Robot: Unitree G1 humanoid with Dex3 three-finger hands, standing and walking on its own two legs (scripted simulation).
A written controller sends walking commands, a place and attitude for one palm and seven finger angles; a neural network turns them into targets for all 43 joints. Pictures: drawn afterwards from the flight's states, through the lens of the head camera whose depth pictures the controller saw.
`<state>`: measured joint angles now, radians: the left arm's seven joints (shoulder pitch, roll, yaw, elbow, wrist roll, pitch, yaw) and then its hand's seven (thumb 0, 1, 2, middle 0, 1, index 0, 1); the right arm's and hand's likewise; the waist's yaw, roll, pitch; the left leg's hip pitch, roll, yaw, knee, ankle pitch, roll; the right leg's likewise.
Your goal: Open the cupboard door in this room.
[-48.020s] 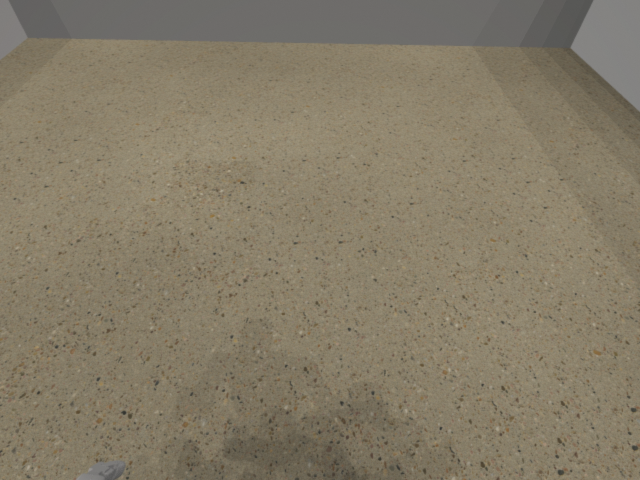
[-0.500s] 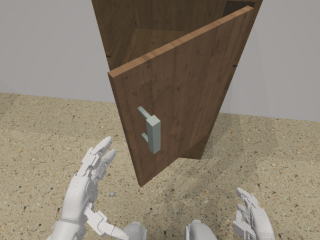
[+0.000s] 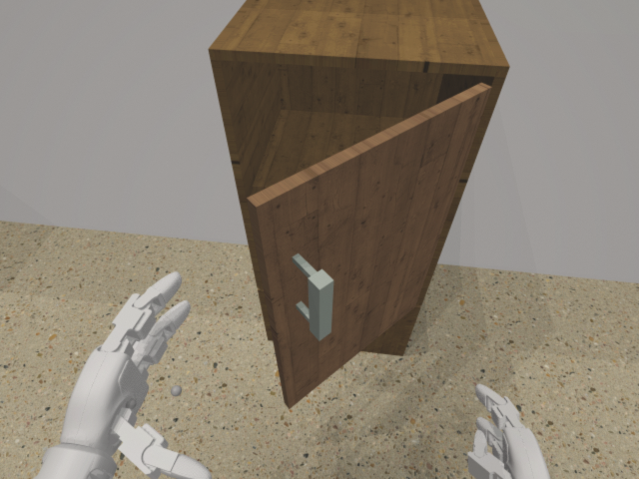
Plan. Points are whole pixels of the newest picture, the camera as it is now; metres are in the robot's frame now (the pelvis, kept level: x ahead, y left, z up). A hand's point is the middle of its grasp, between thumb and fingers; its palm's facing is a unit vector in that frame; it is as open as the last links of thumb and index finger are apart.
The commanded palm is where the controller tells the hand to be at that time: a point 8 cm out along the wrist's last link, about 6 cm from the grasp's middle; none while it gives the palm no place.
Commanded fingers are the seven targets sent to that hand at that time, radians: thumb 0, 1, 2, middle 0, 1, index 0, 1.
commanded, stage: draw the hand back to the body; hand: left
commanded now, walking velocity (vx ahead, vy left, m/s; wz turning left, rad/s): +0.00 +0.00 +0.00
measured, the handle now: (310, 297) +0.34 +0.04 +0.04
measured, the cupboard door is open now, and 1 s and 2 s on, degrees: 46 46 46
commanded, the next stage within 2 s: step back with the hand held close in 1.06 s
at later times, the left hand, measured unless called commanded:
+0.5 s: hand (66, 327) +0.21 +0.23 +0.18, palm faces +0.36 -0.85 -0.39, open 11.2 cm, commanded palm +0.16 +0.28 +0.20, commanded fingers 0.00 0.62 0.78 -0.19 -0.30 -0.19 -0.30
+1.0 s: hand (30, 306) +0.21 +0.25 +0.21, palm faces +0.44 -0.81 -0.39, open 7.5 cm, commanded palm +0.16 +0.29 +0.23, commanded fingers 0.00 0.90 0.90 -0.20 -0.30 -0.20 -0.30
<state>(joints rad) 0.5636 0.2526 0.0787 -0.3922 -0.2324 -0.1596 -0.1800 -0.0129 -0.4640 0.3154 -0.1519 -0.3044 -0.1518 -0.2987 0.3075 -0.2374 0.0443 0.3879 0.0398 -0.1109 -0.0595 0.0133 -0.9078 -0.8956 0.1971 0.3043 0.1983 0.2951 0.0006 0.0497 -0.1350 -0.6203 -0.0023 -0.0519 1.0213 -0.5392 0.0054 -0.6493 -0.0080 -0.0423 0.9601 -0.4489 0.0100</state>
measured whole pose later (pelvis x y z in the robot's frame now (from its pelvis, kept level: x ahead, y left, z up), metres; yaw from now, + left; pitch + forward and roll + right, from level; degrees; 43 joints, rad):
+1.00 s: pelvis +0.02 -0.01 +0.06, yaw -1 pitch -5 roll -1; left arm 0.46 0.33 0.32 -0.38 -0.05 -0.07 0.11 0.01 0.88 0.89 -0.21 -0.31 -0.21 -0.30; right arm 0.20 -0.22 0.03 0.63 -0.01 -0.12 -0.08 0.01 -0.91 -0.90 0.20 0.30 0.20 0.30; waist 0.07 0.06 0.02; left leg -0.06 0.01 -0.02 0.44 -0.30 0.00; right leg -0.12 0.00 -0.01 0.43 -0.23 0.00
